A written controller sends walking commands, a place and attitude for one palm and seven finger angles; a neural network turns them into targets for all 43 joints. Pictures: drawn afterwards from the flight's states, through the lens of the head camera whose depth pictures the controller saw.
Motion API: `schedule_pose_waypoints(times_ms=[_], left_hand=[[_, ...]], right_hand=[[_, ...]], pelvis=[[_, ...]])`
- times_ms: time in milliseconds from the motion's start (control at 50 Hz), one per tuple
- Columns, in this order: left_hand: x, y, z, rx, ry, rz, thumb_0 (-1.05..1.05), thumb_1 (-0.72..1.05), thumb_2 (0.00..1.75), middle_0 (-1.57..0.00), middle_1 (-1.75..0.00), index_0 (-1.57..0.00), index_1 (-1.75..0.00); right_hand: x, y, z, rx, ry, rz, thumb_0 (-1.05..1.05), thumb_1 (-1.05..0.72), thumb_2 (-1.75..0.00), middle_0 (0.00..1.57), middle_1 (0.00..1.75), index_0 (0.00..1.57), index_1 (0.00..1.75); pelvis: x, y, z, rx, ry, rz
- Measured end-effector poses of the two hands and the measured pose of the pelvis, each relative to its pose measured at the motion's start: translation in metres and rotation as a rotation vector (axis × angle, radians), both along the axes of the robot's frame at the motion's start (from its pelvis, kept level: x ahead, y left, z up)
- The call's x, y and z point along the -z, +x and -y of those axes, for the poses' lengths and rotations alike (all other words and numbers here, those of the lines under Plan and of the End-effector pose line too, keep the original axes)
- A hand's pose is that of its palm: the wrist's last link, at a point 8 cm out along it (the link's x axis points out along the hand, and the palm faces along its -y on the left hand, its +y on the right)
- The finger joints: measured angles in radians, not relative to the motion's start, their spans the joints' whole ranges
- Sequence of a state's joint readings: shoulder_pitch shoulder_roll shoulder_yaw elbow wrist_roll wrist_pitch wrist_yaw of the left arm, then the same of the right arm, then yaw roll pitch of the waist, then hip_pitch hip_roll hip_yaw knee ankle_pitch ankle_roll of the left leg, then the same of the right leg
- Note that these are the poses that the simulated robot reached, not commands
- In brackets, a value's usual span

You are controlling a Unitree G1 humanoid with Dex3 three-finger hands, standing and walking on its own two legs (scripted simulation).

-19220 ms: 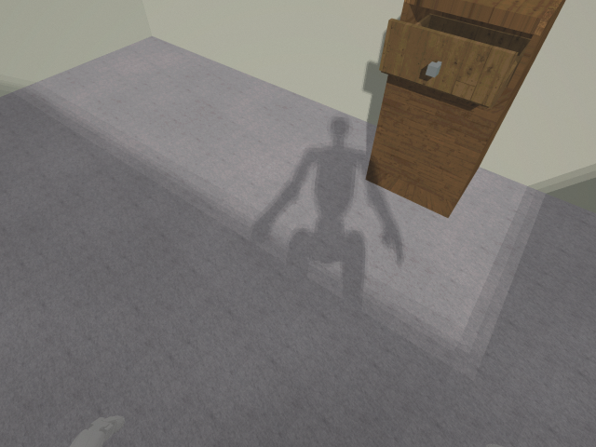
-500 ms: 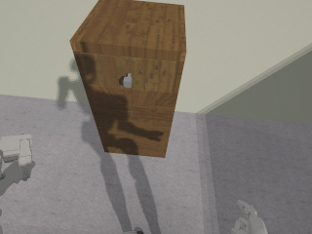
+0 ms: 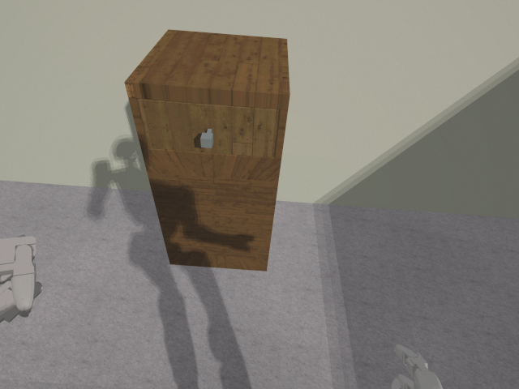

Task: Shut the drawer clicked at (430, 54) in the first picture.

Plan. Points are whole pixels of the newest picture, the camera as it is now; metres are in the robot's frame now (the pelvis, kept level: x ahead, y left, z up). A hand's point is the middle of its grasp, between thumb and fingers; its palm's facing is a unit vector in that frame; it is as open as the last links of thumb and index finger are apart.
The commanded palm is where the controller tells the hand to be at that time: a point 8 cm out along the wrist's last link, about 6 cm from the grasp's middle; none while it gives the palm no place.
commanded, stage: stop stepping back and stand still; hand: left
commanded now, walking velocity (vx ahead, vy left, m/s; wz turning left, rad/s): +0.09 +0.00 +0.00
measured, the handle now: (208, 137) +0.77 +0.20 -0.03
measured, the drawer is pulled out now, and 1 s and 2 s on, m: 0.00 0.00 0.00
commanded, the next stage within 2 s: let the arm hang, fingers relaxed in 0.88 s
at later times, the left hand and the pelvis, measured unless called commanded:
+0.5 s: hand out of the picture +0.09 +0.27 +0.17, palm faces +0.51 -0.79 -0.34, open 3.2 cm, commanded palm +0.04 +0.30 +0.19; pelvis -0.08 +0.01 +0.00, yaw +2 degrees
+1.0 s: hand out of the picture +0.07 +0.26 +0.16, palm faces +0.37 -0.80 -0.46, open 3.2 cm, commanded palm none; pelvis -0.11 +0.01 +0.01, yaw +2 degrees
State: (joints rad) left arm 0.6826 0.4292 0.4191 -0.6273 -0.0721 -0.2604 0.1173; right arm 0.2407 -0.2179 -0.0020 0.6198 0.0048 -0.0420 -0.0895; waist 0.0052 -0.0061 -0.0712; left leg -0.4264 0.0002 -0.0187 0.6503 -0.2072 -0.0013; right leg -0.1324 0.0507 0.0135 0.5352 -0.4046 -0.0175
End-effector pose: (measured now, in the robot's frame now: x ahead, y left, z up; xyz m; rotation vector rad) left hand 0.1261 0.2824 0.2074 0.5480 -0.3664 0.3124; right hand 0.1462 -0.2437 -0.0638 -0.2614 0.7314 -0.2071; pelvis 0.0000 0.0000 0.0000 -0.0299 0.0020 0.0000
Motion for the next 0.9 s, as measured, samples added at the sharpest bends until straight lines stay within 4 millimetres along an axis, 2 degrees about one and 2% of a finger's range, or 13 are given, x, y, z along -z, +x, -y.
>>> schedule_pose_waypoints(times_ms=[80, 140, 200, 280, 340, 400, 480, 540, 600, 660, 720, 780, 900], left_hand=[[0.026, -0.002, -0.020, -0.089, -0.110, -0.041, 0.01, 0.89, 0.89, -1.40, -1.60, -1.41, -1.60], [0.035, -0.007, -0.017, -0.073, -0.128, -0.111, 0.01, 0.89, 0.89, -1.40, -1.60, -1.40, -1.60], [0.026, -0.019, -0.003, -0.010, -0.093, -0.123, 0.02, 0.89, 0.89, -1.40, -1.60, -1.40, -1.60], [0.004, -0.047, 0.013, 0.048, -0.017, -0.105, 0.02, 0.89, 0.89, -1.40, -1.60, -1.40, -1.60], [-0.005, -0.070, 0.011, 0.031, 0.008, -0.079, 0.02, 0.89, 0.89, -1.40, -1.60, -1.40, -1.60], [-0.003, -0.084, -0.002, -0.039, -0.025, -0.025, 0.01, 0.88, 0.89, -1.40, -1.60, -1.41, -1.60], [0.019, -0.083, -0.025, -0.139, -0.109, 0.011, 0.01, 0.89, 0.89, -1.40, -1.60, -1.41, -1.60], [0.032, -0.076, -0.026, -0.163, -0.141, -0.032, 0.01, 0.89, 0.89, -1.40, -1.60, -1.41, -1.60], [0.029, -0.075, -0.009, -0.112, -0.116, -0.067, 0.02, 0.89, 0.89, -1.40, -1.60, -1.40, -1.60], [0.018, -0.084, 0.015, -0.022, -0.064, -0.069, 0.02, 0.89, 0.89, -1.40, -1.60, -1.40, -1.60], [0.005, -0.092, 0.024, 0.021, -0.042, -0.049, 0.02, 0.89, 0.89, -1.40, -1.60, -1.40, -1.60], [0.002, -0.096, 0.013, -0.018, -0.030, -0.050, 0.01, 0.88, 0.89, -1.40, -1.60, -1.41, -1.60], [0.020, -0.096, -0.016, -0.120, -0.052, -0.117, 0.01, 0.89, 0.89, -1.40, -1.60, -1.41, -1.60]], right_hand=[[0.000, -0.016, -0.003, -0.011, -0.034, -0.007, 0.01, -0.91, -0.90, 0.20, 0.30, 0.20, 0.30], [-0.006, -0.029, -0.012, -0.025, -0.023, 0.016, 0.01, -0.91, -0.90, 0.20, 0.30, 0.20, 0.30], [-0.012, -0.042, -0.023, -0.047, 0.002, 0.038, 0.01, -0.91, -0.90, 0.20, 0.30, 0.20, 0.30], [-0.013, -0.055, -0.032, -0.076, 0.042, 0.049, 0.01, -0.90, -0.90, 0.20, 0.30, 0.20, 0.30], [-0.007, -0.064, -0.031, -0.075, 0.049, 0.034, 0.01, -0.90, -0.90, 0.20, 0.30, 0.21, 0.30], [0.000, -0.072, -0.027, -0.058, 0.034, 0.012, 0.01, -0.90, -0.90, 0.20, 0.30, 0.21, 0.30], [0.011, -0.079, -0.023, -0.043, 0.003, 0.014, 0.01, -0.90, -0.90, 0.20, 0.30, 0.21, 0.30], [0.010, -0.087, -0.027, -0.046, 0.028, 0.026, 0.01, -0.90, -0.90, 0.20, 0.30, 0.20, 0.30], [0.007, -0.095, -0.031, -0.063, 0.067, 0.040, 0.01, -0.90, -0.90, 0.20, 0.30, 0.20, 0.30], [0.008, -0.102, -0.029, -0.080, 0.082, 0.025, 0.01, -0.90, -0.90, 0.20, 0.30, 0.20, 0.30], [0.008, -0.110, -0.023, -0.076, 0.068, -0.027, 0.01, -0.90, -0.90, 0.20, 0.30, 0.21, 0.30], [0.007, -0.115, -0.016, -0.047, 0.051, -0.055, 0.01, -0.90, -0.90, 0.20, 0.30, 0.21, 0.30], [0.010, -0.114, -0.011, -0.034, 0.011, -0.060, 0.01, -0.90, -0.90, 0.20, 0.30, 0.20, 0.30]], pelvis=[[-0.002, -0.020, -0.010, -0.015, 0.013, 0.012], [-0.006, -0.036, -0.011, -0.002, 0.018, 0.014], [-0.010, -0.050, -0.008, -0.013, 0.018, 0.010], [-0.013, -0.066, -0.002, -0.039, 0.004, 0.015], [-0.010, -0.073, -0.002, -0.028, 0.001, 0.030], [-0.006, -0.072, -0.007, -0.027, 0.001, 0.040], [0.003, -0.079, -0.015, -0.041, 0.008, 0.057], [0.002, -0.088, -0.012, -0.031, 0.032, 0.067], [-0.001, -0.096, -0.004, -0.031, 0.044, 0.068], [-0.002, -0.102, 0.002, -0.035, 0.040, 0.060], [-0.007, -0.104, 0.003, -0.034, 0.042, 0.042], [-0.011, -0.102, 0.002, -0.037, 0.045, 0.020], [-0.009, -0.105, -0.008, -0.042, 0.034, 0.022]])
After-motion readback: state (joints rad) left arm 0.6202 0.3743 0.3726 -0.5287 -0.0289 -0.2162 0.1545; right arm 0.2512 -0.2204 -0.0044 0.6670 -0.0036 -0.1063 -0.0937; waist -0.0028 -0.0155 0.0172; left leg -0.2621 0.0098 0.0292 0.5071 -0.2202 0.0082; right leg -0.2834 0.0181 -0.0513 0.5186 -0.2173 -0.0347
